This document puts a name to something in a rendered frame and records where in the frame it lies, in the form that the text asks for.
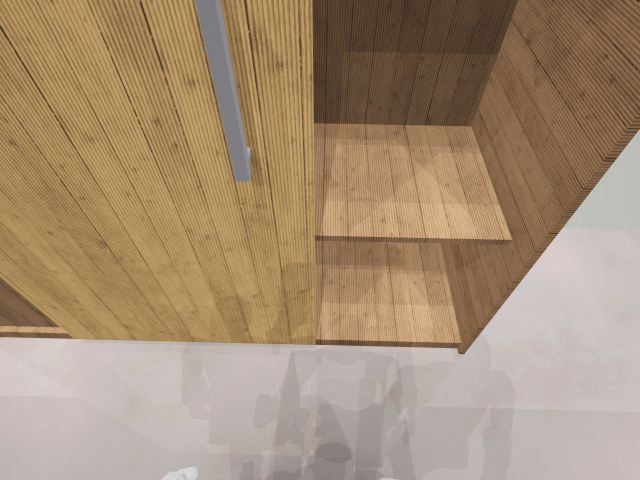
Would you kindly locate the handle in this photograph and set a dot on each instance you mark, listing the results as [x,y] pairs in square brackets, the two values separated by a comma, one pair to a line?
[215,38]

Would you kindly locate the wardrobe door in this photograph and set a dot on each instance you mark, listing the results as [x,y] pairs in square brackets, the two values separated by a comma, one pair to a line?
[16,310]
[120,214]

